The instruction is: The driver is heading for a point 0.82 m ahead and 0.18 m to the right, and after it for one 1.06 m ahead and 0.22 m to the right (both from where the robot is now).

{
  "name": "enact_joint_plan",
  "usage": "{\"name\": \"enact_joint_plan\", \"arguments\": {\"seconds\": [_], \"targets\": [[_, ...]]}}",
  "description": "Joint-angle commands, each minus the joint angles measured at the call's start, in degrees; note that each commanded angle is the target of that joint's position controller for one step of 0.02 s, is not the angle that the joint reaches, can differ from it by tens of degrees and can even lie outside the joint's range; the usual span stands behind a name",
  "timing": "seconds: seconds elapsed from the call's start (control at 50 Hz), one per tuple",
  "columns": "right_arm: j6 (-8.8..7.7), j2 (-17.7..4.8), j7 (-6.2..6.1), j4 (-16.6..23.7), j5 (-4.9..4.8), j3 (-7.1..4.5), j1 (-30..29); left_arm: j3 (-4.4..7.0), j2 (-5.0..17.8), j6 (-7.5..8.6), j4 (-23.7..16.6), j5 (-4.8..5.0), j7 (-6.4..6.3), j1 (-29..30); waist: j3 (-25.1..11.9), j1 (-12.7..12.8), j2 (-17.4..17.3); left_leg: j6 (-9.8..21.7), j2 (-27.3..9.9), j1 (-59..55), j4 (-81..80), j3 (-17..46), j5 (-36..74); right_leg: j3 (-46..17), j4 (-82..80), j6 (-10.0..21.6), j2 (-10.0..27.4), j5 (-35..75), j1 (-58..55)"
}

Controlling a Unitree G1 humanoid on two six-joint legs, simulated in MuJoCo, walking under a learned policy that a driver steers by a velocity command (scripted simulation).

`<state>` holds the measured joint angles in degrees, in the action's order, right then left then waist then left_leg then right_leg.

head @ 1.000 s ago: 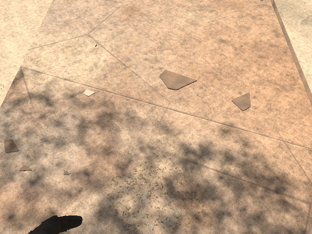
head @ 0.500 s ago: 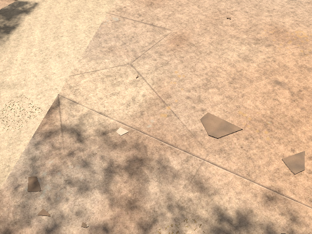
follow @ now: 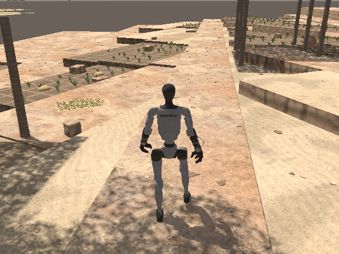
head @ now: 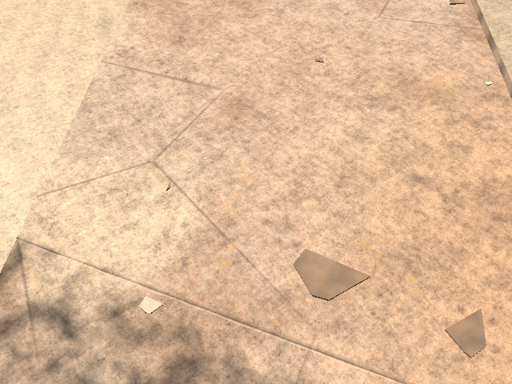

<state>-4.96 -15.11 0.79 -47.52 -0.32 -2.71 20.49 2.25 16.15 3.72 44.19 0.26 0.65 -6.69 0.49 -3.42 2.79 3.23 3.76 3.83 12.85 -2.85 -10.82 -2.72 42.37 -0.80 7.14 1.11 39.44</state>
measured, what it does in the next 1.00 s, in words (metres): walks ahead: right foot, then left foot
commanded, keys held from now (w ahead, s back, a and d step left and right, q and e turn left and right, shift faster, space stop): w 0.68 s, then w+e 0.32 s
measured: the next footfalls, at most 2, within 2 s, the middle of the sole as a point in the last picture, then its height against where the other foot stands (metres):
right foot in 0.18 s outside the picture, level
left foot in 0.72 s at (215, 350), level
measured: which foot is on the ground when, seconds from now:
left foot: down 0.00-0.20, up 0.22-0.70, down 0.72-1.00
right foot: up 0.00-0.16, down 0.18-0.74, up 0.76-1.00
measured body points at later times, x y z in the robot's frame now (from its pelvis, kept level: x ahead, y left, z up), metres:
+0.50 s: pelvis +0.28 -0.07 +0.00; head +0.30 -0.08 +0.45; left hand +0.30 +0.21 -0.12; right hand +0.44 -0.33 -0.11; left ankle +0.43 +0.12 -0.68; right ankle +0.24 -0.15 -0.75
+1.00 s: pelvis +0.55 +0.00 +0.00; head +0.57 +0.00 +0.45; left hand +0.70 +0.26 -0.12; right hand +0.58 -0.28 -0.13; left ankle +0.54 +0.09 -0.75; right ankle +0.62 -0.19 -0.67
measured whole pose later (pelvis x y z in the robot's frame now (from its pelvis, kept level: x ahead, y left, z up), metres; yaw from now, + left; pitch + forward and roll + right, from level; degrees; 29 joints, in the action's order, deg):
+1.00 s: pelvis +0.55 +0.00 +0.00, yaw -7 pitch +0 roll +2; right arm -6.0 -14.1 0.6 -50.4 1.1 -3.5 16.5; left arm 4.4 17.0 1.7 48.4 1.7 -0.4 -12.5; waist 1.4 -2.0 2.8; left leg 3.2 2.3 5.9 15.7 -9.4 -10.5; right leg -5.2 59.0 0.7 6.2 -8.7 38.1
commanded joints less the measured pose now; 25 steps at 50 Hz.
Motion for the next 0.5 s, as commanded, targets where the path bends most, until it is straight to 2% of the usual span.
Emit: {"name": "enact_joint_plan", "arguments": {"seconds": [0.02, 0.08, 0.12, 0.14, 0.16, 0.18, 0.2, 0.22, 0.24, 0.26, 0.28, 0.3, 0.32, 0.36, 0.42, 0.5], "targets": [[-0.46, -10.26, -0.52, 2.18, -0.60, -2.40, 0.10, 0.18, 2.29, 1.02, -4.57, 0.38, 0.70, 5.69, 2.49, -0.39, -6.08, 8.69, -14.90, 2.92, -5.18, 6.72, 10.78, 1.80, -7.16, 0.25, -1.82, 5.21, -4.01], [0.43, -10.73, -0.82, 0.54, -0.95, -2.69, 1.42, 0.42, 3.40, 1.42, -6.28, 0.58, 1.63, 8.59, 3.37, -0.51, -6.42, 7.88, -17.83, -3.27, -2.25, 8.01, 11.46, 0.95, -11.00, 2.10, -2.30, 1.01, -2.38], [1.05, -11.29, -1.12, -0.05, -1.03, -2.98, 0.98, 0.77, 4.44, 1.70, -6.36, 0.49, 2.05, 7.42, 2.49, 0.79, -7.05, 6.86, -19.01, -6.09, 0.62, 8.59, 15.57, 1.52, -12.60, 3.63, -3.11, -3.45, -4.93], [1.37, -11.68, -1.24, -0.09, -1.03, -3.07, 0.10, 1.21, 5.30, 1.84, -5.76, 0.40, 2.06, 4.78, 0.93, 2.51, -7.60, 6.12, -18.57, -6.59, 3.85, 8.05, 22.17, 2.84, -13.47, 4.54, -4.40, -5.26, -9.34], [1.74, -11.34, -1.34, -0.03, -0.96, -2.87, -0.87, 2.23, 6.86, 1.89, -3.89, 0.21, 1.80, -1.50, -2.79, 5.99, -7.13, 4.84, -16.21, -5.60, 11.47, 5.98, 30.72, 4.83, -14.95, 5.90, -6.38, -5.33, -18.31], [1.88, -9.18, -1.51, 0.45, -0.29, -1.94, -0.37, 3.68, 10.11, 1.84, -1.23, 0.01, 1.23, -11.27, -9.94, 9.70, -5.03, 2.91, -12.94, 0.80, 24.29, 3.40, 28.64, 2.40, -13.06, 8.18, -3.90, -3.48, -33.50], [0.93, -3.68, -1.12, 2.02, 0.55, -0.07, 5.94, 5.12, 16.39, 1.52, -0.34, -0.86, 0.79, -18.30, -19.52, 8.77, 7.08, -1.18, -5.36, 22.62, 47.05, 0.48, 7.69, -19.99, -12.72, 16.47, 10.86, -7.01, -57.27], [-0.28, -3.15, -0.84, 1.15, 0.01, 0.32, 6.18, 4.47, 13.68, 1.14, 0.53, 0.24, 0.99, -20.53, -24.02, 9.51, 13.60, -2.40, -0.09, 34.58, 58.35, 6.82, -22.16, -39.46, -23.37, 20.55, 15.45, -17.54, -62.82], [-1.18, -8.86, -0.40, 2.21, -1.65, -1.19, 1.09, 3.30, 10.34, 1.17, -0.01, 0.52, 0.95, -17.14, -15.76, 9.94, 7.81, -1.41, -3.92, 40.77, 63.02, 9.82, -20.28, -34.25, -25.29, 17.58, 13.77, -23.92, -56.93], [-1.52, -9.27, -0.35, 3.69, -2.14, -1.22, -3.72, 2.72, 8.61, 1.09, -0.94, 0.32, 0.79, -12.76, -9.44, 8.70, 4.21, -0.63, -7.03, 41.60, 61.62, 7.90, -14.96, -26.65, -26.14, 15.49, 11.80, -22.35, -48.72], [-1.34, -8.66, -0.59, 4.06, -1.23, -1.22, -5.88, 2.14, 6.95, 1.13, -1.31, -0.11, 0.94, -9.02, -4.68, 6.89, 0.79, -0.80, -9.31, 39.67, 58.06, 6.77, -10.34, -20.91, -28.11, 14.68, 9.53, -17.52, -40.27], [-0.80, -8.23, -0.80, 3.92, -0.53, -1.53, -5.38, 1.71, 5.43, 1.47, -1.63, -0.63, 1.03, -6.80, -3.03, 4.82, 1.93, -0.98, -11.22, 36.00, 54.48, 7.32, -6.98, -17.24, -29.78, 13.93, 7.65, -13.27, -34.76], [-0.14, -7.24, -0.82, 3.37, -0.39, -1.44, -3.92, 1.60, 4.88, 1.70, -1.62, -0.83, 1.12, -5.71, -2.58, 3.50, 2.83, -1.35, -11.85, 32.82, 53.08, 7.33, -5.10, -14.70, -31.48, 13.77, 6.25, -10.71, -31.49], [0.89, -5.53, -1.07, 2.84, -0.21, -1.19, -2.78, 1.87, 5.62, 2.43, -0.76, -0.51, 1.09, -6.10, -2.08, 2.39, 2.30, -2.34, -12.09, 31.49, 50.53, 6.63, -2.69, -10.56, -33.66, 14.58, 5.41, -5.23, -28.81], [1.14, -5.03, -1.32, 4.60, 0.34, -1.07, -8.06, 2.34, 7.20, 2.50, 0.99, -0.34, 0.34, -8.59, 0.01, 3.29, 0.30, -3.95, -12.43, 35.88, 42.13, 6.36, 4.65, -6.61, -35.18, 14.86, 5.10, 0.96, -30.00], [0.40, -3.21, -0.53, 6.27, 0.06, -0.39, -15.46, 2.39, 8.10, 1.82, 2.69, 0.18, -0.41, -11.64, 1.49, 5.92, 0.28, -3.97, -10.65, 34.27, 27.71, 4.47, 15.57, -1.73, -35.65, 12.60, 2.98, 1.40, -31.74]]}}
